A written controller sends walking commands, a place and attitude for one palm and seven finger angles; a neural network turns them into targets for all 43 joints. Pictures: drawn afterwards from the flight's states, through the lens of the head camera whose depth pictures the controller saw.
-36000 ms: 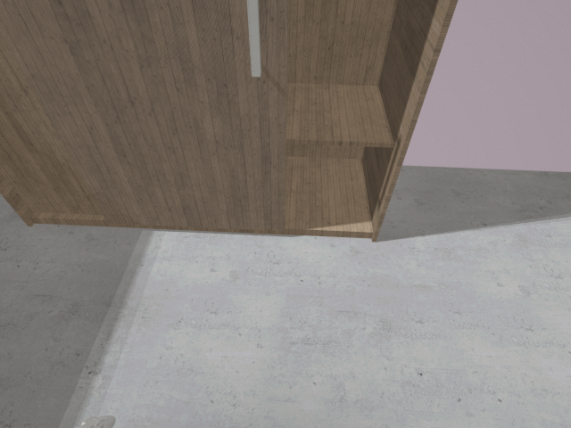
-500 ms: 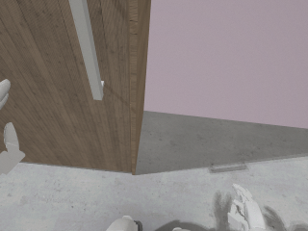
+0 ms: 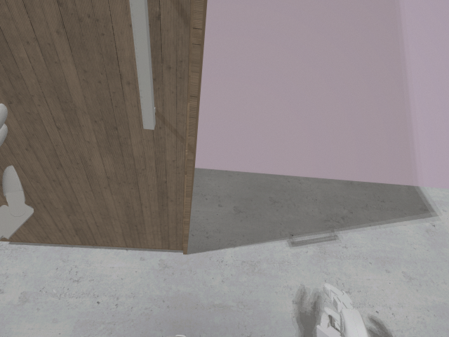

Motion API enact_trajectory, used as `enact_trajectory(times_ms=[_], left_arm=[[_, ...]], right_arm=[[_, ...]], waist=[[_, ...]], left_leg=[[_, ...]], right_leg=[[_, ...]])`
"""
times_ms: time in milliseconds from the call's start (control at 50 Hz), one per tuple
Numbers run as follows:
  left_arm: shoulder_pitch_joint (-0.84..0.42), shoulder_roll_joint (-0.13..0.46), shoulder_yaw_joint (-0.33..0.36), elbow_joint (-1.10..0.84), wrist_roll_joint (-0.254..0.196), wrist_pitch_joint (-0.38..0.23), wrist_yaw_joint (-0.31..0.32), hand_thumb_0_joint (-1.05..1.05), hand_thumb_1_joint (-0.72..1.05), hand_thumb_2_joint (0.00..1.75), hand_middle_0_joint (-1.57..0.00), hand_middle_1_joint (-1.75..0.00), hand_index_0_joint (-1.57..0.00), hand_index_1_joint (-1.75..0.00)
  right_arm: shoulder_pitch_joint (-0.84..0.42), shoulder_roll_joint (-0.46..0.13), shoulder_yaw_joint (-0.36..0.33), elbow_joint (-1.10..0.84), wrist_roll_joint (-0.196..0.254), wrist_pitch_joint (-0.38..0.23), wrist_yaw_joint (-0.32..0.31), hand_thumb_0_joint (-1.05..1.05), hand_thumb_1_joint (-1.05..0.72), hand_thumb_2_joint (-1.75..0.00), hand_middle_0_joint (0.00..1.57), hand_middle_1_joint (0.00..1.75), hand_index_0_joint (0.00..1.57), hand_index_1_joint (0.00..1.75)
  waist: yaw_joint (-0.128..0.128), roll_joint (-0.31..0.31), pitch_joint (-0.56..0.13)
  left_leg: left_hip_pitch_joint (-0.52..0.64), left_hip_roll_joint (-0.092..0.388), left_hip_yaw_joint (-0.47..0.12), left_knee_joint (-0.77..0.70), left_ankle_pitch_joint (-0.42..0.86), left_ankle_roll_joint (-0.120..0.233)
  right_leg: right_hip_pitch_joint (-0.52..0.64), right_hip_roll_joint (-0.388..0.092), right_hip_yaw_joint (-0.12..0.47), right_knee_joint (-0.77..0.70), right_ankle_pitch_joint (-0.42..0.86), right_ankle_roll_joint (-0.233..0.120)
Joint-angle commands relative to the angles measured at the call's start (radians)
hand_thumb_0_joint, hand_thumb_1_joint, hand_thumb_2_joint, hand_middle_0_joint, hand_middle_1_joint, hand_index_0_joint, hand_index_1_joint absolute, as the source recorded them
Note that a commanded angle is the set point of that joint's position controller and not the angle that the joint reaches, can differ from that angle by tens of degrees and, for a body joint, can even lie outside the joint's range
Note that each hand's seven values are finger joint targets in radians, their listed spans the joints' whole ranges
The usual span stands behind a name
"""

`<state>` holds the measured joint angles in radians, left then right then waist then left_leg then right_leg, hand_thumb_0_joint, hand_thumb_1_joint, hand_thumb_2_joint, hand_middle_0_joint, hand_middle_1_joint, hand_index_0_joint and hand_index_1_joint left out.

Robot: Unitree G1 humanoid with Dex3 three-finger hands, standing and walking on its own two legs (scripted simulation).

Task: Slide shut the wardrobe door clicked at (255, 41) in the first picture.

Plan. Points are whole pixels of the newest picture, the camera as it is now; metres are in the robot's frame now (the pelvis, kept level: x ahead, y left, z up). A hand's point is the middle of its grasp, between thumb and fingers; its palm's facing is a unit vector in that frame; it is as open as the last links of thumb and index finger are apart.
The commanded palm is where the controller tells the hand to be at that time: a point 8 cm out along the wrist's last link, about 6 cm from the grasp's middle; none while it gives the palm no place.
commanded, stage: stop stepping back and stand still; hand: left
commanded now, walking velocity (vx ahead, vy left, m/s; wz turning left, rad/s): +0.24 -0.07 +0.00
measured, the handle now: (145, 52) +0.57 +0.22 +0.22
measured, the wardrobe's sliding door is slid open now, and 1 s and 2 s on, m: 0.00 0.00 0.00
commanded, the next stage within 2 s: let the arm hang, fingers relaxed in 1.34 s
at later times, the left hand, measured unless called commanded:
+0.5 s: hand out of the picture +0.12 +0.29 +0.19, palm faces +0.46 -0.82 -0.34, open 7.4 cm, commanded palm +0.04 +0.33 +0.20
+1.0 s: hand out of the picture +0.08 +0.31 +0.19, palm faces +0.47 -0.75 -0.46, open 7.4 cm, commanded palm +0.02 +0.35 +0.20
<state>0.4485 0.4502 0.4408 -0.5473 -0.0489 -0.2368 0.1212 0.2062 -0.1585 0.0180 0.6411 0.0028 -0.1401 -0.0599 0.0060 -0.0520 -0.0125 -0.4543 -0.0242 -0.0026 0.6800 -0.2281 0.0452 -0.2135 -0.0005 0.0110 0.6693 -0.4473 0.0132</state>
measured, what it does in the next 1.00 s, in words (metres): walks backwards: left foot, then right foot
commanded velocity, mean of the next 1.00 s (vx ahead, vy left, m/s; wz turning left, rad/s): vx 0.11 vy -0.04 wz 0.00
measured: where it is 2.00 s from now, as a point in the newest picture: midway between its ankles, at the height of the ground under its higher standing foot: outside the picture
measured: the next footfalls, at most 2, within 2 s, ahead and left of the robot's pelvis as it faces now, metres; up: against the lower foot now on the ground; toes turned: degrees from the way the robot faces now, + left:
left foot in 0.40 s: -0.03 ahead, +0.17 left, +0.00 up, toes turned +5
right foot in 0.54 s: -0.01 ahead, -0.06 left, +0.00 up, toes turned +1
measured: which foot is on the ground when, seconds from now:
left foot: down 0.00-0.18, up 0.20-0.38, down 0.40-1.00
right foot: down 0.00-0.40, up 0.42-0.52, down 0.54-1.00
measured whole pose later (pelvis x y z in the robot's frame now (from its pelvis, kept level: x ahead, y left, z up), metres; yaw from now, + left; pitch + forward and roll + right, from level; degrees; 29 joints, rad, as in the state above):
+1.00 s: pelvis -0.10 +0.04 +0.01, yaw +3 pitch -2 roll -1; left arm 0.54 0.41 0.42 -0.52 -0.01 -0.20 0.14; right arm 0.22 -0.17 0.01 0.64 -0.01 -0.11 -0.03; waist 0.00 -0.01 0.01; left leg -0.35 0.03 0.03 0.69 -0.32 0.01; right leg -0.31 0.02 -0.06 0.59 -0.25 -0.04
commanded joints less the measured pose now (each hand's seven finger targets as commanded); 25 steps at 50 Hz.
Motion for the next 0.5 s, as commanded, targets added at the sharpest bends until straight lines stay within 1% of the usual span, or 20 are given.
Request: enact_trajectory(times_ms=[0, 40, 80, 100, 120, 140, 160, 180, 200, 220, 240, 280, 320, 340, 360, 380, 400, 420, 460, 480], left_arm=[[-0.038, 0.197, 0.138, -0.243, -0.007, -0.044, 0.038, 0.00, 0.90, 0.90, -0.20, -0.30, -0.20, -0.30], [0.052, 0.169, 0.130, -0.274, 0.011, -0.038, 0.046, 0.00, 0.90, 0.90, -0.20, -0.30, -0.20, -0.30], [0.131, 0.153, 0.120, -0.258, 0.018, -0.024, 0.044, 0.00, 0.90, 0.90, -0.20, -0.30, -0.20, -0.30], [0.157, 0.157, 0.125, -0.227, 0.024, -0.019, 0.042, 0.00, 0.90, 0.90, -0.20, -0.30, -0.20, -0.30], [0.174, 0.161, 0.127, -0.194, 0.030, -0.011, 0.039, 0.00, 0.90, 0.90, -0.20, -0.30, -0.20, -0.30], [0.160, 0.176, 0.137, -0.179, 0.031, -0.006, 0.036, 0.00, 0.90, 0.90, -0.20, -0.30, -0.20, -0.30], [0.082, 0.189, 0.144, -0.223, 0.016, 0.000, 0.033, 0.00, 0.90, 0.90, -0.20, -0.30, -0.20, -0.30], [-0.037, 0.182, 0.160, -0.252, 0.004, -0.013, 0.038, 0.00, 0.90, 0.90, -0.20, -0.30, -0.20, -0.30], [-0.072, 0.178, 0.145, -0.181, 0.009, -0.014, 0.045, 0.00, 0.90, 0.90, -0.20, -0.30, -0.20, -0.30], [-0.048, 0.152, 0.126, -0.090, 0.017, -0.006, 0.047, 0.00, 0.90, 0.90, -0.20, -0.30, -0.20, -0.30], [-0.061, 0.121, 0.085, -0.042, 0.024, 0.004, 0.045, 0.00, 0.90, 0.90, -0.20, -0.30, -0.20, -0.30], [-0.168, 0.092, 0.017, -0.078, 0.034, 0.009, 0.050, 0.00, 0.90, 0.90, -0.20, -0.30, -0.20, -0.30], [-0.206, 0.096, -0.003, -0.090, 0.039, 0.011, 0.068, 0.00, 0.90, 0.90, -0.20, -0.30, -0.20, -0.30], [-0.223, 0.101, -0.007, -0.133, 0.036, 0.007, 0.073, 0.00, 0.90, 0.90, -0.20, -0.30, -0.20, -0.30], [-0.218, 0.111, 0.010, -0.169, 0.035, -0.002, 0.075, 0.00, 0.90, 0.90, -0.20, -0.30, -0.20, -0.30], [-0.179, 0.133, 0.038, -0.182, 0.035, -0.004, 0.075, 0.00, 0.90, 0.90, -0.20, -0.30, -0.20, -0.30], [-0.103, 0.145, 0.072, -0.143, 0.031, -0.007, 0.060, 0.00, 0.90, 0.90, -0.20, -0.30, -0.20, -0.30], [-0.073, 0.166, 0.098, -0.203, 0.036, -0.008, 0.054, 0.00, 0.90, 0.90, -0.20, -0.30, -0.20, -0.30], [0.046, 0.159, 0.121, -0.215, 0.037, -0.011, 0.049, 0.00, 0.90, 0.90, -0.20, -0.30, -0.20, -0.30], [0.082, 0.182, 0.144, -0.221, 0.041, -0.008, 0.052, 0.00, 0.90, 0.90, -0.20, -0.30, -0.20, -0.30]], right_arm=[[-0.088, -0.154, -0.053, -0.150, -0.012, -0.077, -0.008, 0.00, -0.90, -0.90, 0.20, 0.30, 0.20, 0.30], [-0.092, -0.149, -0.048, -0.146, -0.025, -0.065, 0.007, 0.00, -0.90, -0.90, 0.20, 0.30, 0.20, 0.30], [-0.092, -0.164, -0.052, -0.172, -0.023, -0.046, 0.014, 0.00, -0.90, -0.90, 0.20, 0.30, 0.20, 0.30], [-0.089, -0.170, -0.057, -0.174, -0.024, -0.030, 0.015, 0.00, -0.90, -0.90, 0.20, 0.30, 0.20, 0.30], [-0.083, -0.167, -0.062, -0.171, -0.023, -0.012, 0.015, 0.00, -0.90, -0.90, 0.20, 0.30, 0.20, 0.30], [-0.060, -0.161, -0.076, -0.161, -0.018, 0.007, 0.014, 0.00, -0.90, -0.90, 0.20, 0.30, 0.20, 0.30], [-0.072, -0.183, -0.092, -0.162, -0.006, 0.021, 0.010, 0.00, -0.90, -0.90, 0.20, 0.30, 0.20, 0.30], [-0.062, -0.191, -0.088, -0.151, -0.011, 0.014, 0.008, 0.00, -0.90, -0.90, 0.20, 0.30, 0.20, 0.30], [-0.048, -0.172, -0.078, -0.132, -0.011, 0.001, 0.005, 0.00, -0.90, -0.90, 0.20, 0.30, 0.20, 0.30], [-0.022, -0.163, -0.073, -0.118, -0.021, 0.003, -0.001, 0.00, -0.90, -0.90, 0.20, 0.30, 0.20, 0.30], [-0.033, -0.172, -0.076, -0.116, -0.019, 0.005, -0.009, 0.00, -0.90, -0.90, 0.20, 0.30, 0.20, 0.30], [-0.079, -0.175, -0.074, -0.119, -0.016, -0.012, -0.033, 0.00, -0.90, -0.90, 0.20, 0.30, 0.20, 0.30], [-0.047, -0.172, -0.062, -0.103, -0.020, -0.031, -0.044, 0.00, -0.90, -0.90, 0.20, 0.30, 0.20, 0.30], [-0.045, -0.188, -0.065, -0.119, -0.016, -0.041, -0.046, 0.00, -0.90, -0.90, 0.20, 0.30, 0.20, 0.30], [-0.047, -0.203, -0.068, -0.134, -0.013, -0.045, -0.044, 0.00, -0.90, -0.90, 0.20, 0.30, 0.20, 0.30], [-0.059, -0.206, -0.070, -0.162, -0.002, -0.041, -0.038, 0.00, -0.90, -0.90, 0.20, 0.30, 0.20, 0.30], [-0.063, -0.181, -0.071, -0.130, -0.005, -0.038, -0.020, 0.00, -0.90, -0.90, 0.20, 0.30, 0.20, 0.30], [-0.090, -0.172, -0.072, -0.142, -0.014, -0.033, -0.003, 0.00, -0.90, -0.90, 0.20, 0.30, 0.20, 0.30], [-0.093, -0.167, -0.063, -0.155, -0.017, -0.015, 0.017, 0.00, -0.90, -0.90, 0.20, 0.30, 0.20, 0.30], [-0.095, -0.169, -0.065, -0.170, -0.017, -0.004, 0.017, 0.00, -0.90, -0.90, 0.20, 0.30, 0.20, 0.30]], waist=[[-0.006, 0.290, -0.147], [0.004, 0.305, -0.115], [0.014, 0.326, -0.095], [0.019, 0.304, -0.090], [0.025, 0.205, -0.085], [0.016, -0.049, -0.071], [0.007, -0.197, -0.022], [-0.021, -0.120, -0.005], [-0.042, -0.081, 0.003], [-0.055, -0.047, 0.007], [-0.051, -0.044, 0.024], [-0.031, -0.046, 0.035], [-0.032, 0.069, -0.017], [-0.031, 0.192, -0.016], [-0.028, 0.350, 0.000], [-0.016, 0.372, 0.005], [-0.028, 0.334, -0.004], [-0.018, 0.350, 0.031], [0.005, 0.313, 0.036], [0.013, 0.284, 0.008]], left_leg=[[0.240, 0.271, -0.498, -0.558, -0.230, -0.048], [0.102, 0.231, -0.364, -0.621, -0.413, -0.086], [-0.081, 0.179, -0.225, -0.603, -0.442, -0.063], [-0.164, 0.146, -0.168, -0.539, -0.439, -0.059], [-0.193, 0.081, -0.083, -0.371, -0.399, -0.063], [-0.119, 0.003, 0.020, 0.033, -0.272, -0.062], [-0.160, -0.018, 0.005, 0.420, -0.193, -0.066], [-0.179, 0.029, -0.047, 0.560, -0.152, -0.070], [-0.123, 0.089, -0.081, 0.544, -0.151, -0.053], [-0.040, 0.114, -0.048, 0.450, -0.118, -0.045], [0.044, 0.116, -0.008, 0.362, -0.103, -0.040], [0.147, 0.124, 0.039, 0.112, -0.139, -0.023], [0.247, 0.060, 0.115, -0.135, -0.138, -0.022], [0.236, 0.086, 0.025, -0.261, -0.211, -0.001], [0.234, 0.219, -0.221, -0.372, -0.250, 0.061], [0.214, 0.332, -0.410, -0.433, -0.200, 0.116], [0.100, 0.350, -0.453, -0.503, -0.411, 0.138], [-0.009, 0.340, -0.437, -0.523, -0.516, 0.139], [-0.190, 0.284, -0.237, -0.452, -0.506, 0.078], [-0.255, 0.224, -0.140, -0.353, -0.500, 0.038]], right_leg=[[-0.126, 0.044, 0.035, 0.200, -0.084, -0.025], [0.003, 0.059, -0.014, 0.132, -0.027, -0.043], [0.204, 0.084, -0.095, -0.021, -0.047, -0.055], [0.303, 0.079, -0.106, -0.122, -0.038, -0.068], [0.328, 0.034, -0.063, -0.243, -0.035, -0.093], [0.149, -0.141, 0.136, -0.418, -0.103, -0.158], [-0.075, -0.384, 0.449, -0.566, -0.219, -0.259], [-0.155, -0.417, 0.447, -0.572, -0.212, -0.294], [-0.232, -0.382, 0.360, -0.553, -0.282, -0.258], [-0.300, -0.321, 0.232, -0.522, -0.304, -0.207], [-0.364, -0.281, 0.164, -0.502, -0.324, -0.180], [-0.326, -0.270, 0.083, -0.428, -0.286, -0.170], [-0.219, -0.201, 0.008, -0.258, -0.219, -0.141], [-0.188, -0.141, -0.022, -0.113, -0.167, -0.106], [-0.242, -0.035, -0.088, 0.087, -0.107, -0.047], [-0.276, 0.032, -0.118, 0.231, -0.066, -0.015], [-0.226, 0.014, -0.053, 0.314, -0.093, -0.021], [-0.165, -0.004, -0.036, 0.296, -0.068, -0.029], [0.096, 0.011, -0.085, 0.071, -0.028, -0.044], [0.215, 0.030, -0.096, -0.014, -0.036, -0.053]])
